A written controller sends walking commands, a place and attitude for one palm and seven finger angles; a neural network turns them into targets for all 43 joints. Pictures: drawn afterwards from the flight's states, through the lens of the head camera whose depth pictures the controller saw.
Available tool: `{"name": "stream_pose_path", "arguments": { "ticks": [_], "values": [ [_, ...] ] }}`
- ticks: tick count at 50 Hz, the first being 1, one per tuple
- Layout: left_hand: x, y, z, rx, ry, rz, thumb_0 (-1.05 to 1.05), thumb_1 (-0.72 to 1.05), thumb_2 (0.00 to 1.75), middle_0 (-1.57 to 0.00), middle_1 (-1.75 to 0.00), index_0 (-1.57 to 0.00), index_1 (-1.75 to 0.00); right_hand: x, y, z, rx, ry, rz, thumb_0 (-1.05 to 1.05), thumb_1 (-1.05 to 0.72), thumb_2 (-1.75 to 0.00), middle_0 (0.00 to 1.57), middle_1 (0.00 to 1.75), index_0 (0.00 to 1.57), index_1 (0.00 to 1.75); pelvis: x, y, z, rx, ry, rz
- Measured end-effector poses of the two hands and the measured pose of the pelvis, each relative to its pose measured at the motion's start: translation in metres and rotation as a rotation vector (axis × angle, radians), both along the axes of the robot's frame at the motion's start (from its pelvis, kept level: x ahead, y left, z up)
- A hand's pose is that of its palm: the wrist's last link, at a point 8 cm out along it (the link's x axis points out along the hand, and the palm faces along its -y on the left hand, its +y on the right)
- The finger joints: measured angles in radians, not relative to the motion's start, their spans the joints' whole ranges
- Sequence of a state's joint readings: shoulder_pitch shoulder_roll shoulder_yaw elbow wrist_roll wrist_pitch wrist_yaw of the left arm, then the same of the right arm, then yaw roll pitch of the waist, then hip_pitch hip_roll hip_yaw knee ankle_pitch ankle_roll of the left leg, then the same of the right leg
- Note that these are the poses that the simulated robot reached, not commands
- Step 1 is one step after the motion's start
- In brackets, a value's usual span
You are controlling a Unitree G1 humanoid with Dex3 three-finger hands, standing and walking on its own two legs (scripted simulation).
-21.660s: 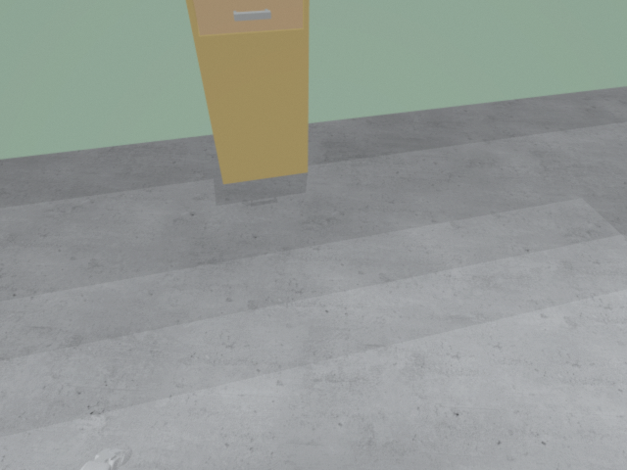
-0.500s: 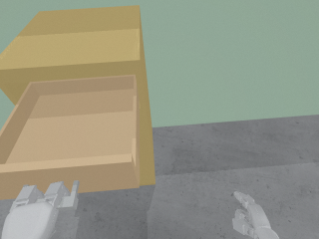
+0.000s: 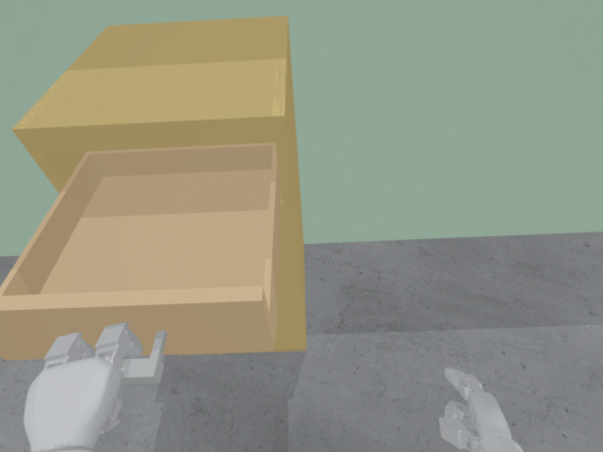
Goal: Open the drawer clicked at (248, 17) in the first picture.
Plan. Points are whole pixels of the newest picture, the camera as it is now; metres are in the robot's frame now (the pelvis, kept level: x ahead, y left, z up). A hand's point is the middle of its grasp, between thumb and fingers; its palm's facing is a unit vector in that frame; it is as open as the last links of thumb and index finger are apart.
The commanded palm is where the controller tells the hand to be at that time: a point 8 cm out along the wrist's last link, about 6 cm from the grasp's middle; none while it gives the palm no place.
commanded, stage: open the thumb to release the handle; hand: left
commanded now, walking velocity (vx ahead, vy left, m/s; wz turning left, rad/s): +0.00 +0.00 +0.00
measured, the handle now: (110, 356) +0.21 +0.27 +0.04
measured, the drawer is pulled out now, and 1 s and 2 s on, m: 0.30 0.30 0.30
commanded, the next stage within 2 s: lift the hand off the handle in 0.26 s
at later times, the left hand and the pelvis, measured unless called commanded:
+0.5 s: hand (107, 403) +0.16 +0.26 +0.02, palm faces +0.02 -0.06 -1.00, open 13.7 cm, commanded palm +0.14 +0.26 +0.07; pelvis -0.01 -0.01 +0.00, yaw +0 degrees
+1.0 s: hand (95, 387) +0.17 +0.27 +0.05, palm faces +0.06 -0.06 -1.00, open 13.3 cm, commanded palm +0.14 +0.26 +0.12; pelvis -0.01 +0.00 +0.01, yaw +1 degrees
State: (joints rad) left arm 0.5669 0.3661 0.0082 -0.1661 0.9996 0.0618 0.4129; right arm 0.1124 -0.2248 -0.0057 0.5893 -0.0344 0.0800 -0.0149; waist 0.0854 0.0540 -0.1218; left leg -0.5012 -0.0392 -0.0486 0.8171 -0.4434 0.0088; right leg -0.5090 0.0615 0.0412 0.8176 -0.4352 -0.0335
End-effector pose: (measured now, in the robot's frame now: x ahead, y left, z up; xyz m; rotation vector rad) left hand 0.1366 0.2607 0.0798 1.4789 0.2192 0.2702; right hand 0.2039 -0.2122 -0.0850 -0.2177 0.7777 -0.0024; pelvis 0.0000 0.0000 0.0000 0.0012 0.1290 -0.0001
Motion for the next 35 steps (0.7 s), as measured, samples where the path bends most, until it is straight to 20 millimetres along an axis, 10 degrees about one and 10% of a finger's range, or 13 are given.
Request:
{"name": "stream_pose_path", "arguments": {
  "ticks": [16, 35],
  "values": [
    [-0.004, -0.005, 0.000, 0.016, 0.033, -0.029, 0.00, -0.34, 0.37, -0.33, -1.22, -0.33, -1.22, 0.001, -0.004, 0.007, -0.010, -0.018, 0.015, 0.01, -0.91, -0.90, 0.20, 0.30, 0.20, 0.30, -0.006, -0.008, 0.005, 0.006, -0.019, 0.000],
    [0.006, 0.001, -0.003, 0.021, 0.009, -0.042, 0.00, -0.49, 0.30, -0.32, -1.20, -0.36, -1.27, -0.011, -0.007, -0.002, -0.031, 0.024, -0.015, 0.01, -0.91, -0.89, 0.20, 0.30, 0.20, 0.30, -0.012, -0.006, 0.005, 0.003, -0.007, 0.012]
  ]
}}
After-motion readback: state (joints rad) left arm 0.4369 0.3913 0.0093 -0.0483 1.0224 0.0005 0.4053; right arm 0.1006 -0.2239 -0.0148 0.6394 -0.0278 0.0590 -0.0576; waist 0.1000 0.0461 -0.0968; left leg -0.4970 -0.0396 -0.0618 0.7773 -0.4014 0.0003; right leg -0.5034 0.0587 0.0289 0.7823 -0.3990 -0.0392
